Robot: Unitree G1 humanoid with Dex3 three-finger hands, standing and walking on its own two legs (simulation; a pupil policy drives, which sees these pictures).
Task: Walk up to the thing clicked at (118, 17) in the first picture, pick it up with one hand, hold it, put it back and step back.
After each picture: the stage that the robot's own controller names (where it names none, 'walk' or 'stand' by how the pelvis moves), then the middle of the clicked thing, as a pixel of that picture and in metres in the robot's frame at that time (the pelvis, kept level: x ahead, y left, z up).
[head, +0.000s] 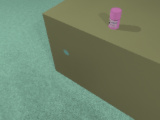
stand; (114, 18) +0.89 -0.16 -0.05
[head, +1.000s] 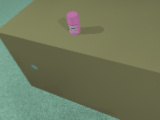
walk; (73, 23) +0.79 +0.15 -0.03
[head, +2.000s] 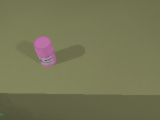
rise first; (45, 52) +0.49 +0.19 -0.02
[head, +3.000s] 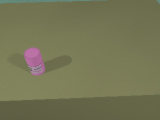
stand; (35, 62) +0.50 +0.25 -0.04
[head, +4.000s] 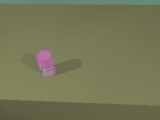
stand; (46, 64) +0.50 +0.21 -0.05
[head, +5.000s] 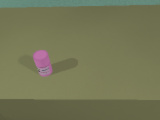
stand; (43, 63) +0.52 +0.23 -0.06
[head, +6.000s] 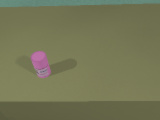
stand; (41, 64) +0.51 +0.24 -0.06
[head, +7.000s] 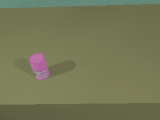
stand; (39, 67) +0.49 +0.24 -0.06
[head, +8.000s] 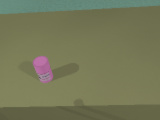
rise first; (43, 69) +0.48 +0.25 -0.05
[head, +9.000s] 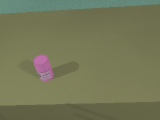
go down; (43, 68) +0.49 +0.25 -0.05
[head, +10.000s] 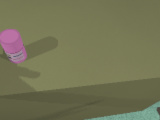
go down; (14, 47) +0.50 +0.23 -0.01
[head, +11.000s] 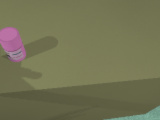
approach; (13, 45) +0.50 +0.24 +0.01
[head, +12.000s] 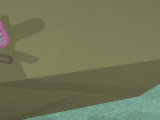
close in; out of the picture +0.51 +0.25 +0.05
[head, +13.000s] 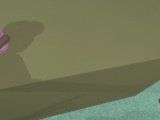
lift; out of the picture +0.50 +0.24 +0.05
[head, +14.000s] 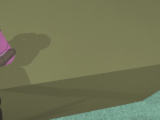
lift; out of the picture +0.46 +0.25 +0.04
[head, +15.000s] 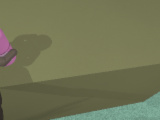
lift; out of the picture +0.46 +0.24 +0.04
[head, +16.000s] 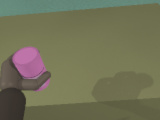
lift; (33, 70) +0.32 +0.17 +0.17
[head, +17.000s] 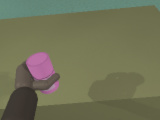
hold; (43, 73) +0.34 +0.15 +0.13
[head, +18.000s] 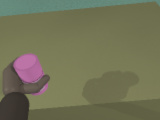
hold; (32, 75) +0.33 +0.18 +0.13
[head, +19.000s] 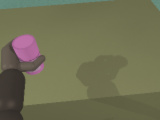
crouch; (29, 55) +0.40 +0.20 +0.13
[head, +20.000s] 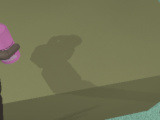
lower; (3, 44) +0.47 +0.24 +0.07
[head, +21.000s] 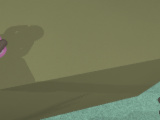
lower; out of the picture +0.49 +0.25 +0.04
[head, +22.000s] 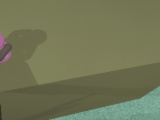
lower; out of the picture +0.48 +0.25 +0.04
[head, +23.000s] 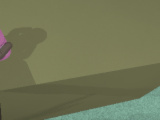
lower; out of the picture +0.48 +0.25 +0.04
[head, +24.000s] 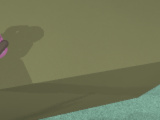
lower; out of the picture +0.49 +0.25 +0.04
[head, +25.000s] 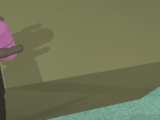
open; (1, 41) +0.49 +0.22 +0.04
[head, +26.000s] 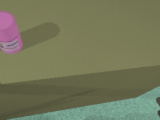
sink last; (7, 34) +0.48 +0.21 +0.04
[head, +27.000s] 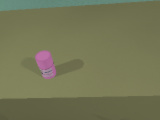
sink last; (46, 65) +0.49 +0.23 -0.01
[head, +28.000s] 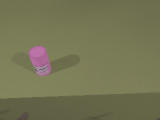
stand; (40, 61) +0.47 +0.22 +0.00
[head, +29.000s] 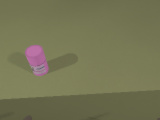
stand; (37, 61) +0.47 +0.23 +0.01
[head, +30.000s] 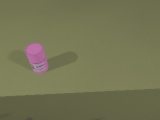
stand; (37, 58) +0.48 +0.22 +0.01
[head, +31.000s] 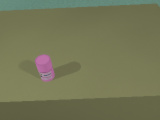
stand; (45, 68) +0.49 +0.22 -0.05
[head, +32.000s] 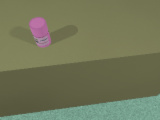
walk; (40, 33) +0.58 +0.20 -0.03
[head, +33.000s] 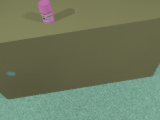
walk; (46, 11) +0.82 +0.26 -0.04
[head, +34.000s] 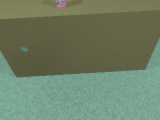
stand; out of the picture +1.11 +0.21 -0.04
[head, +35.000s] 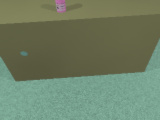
stand; (60, 2) +1.09 +0.21 -0.06
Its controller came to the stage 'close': yes
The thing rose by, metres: 0.23
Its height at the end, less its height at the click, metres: +0.00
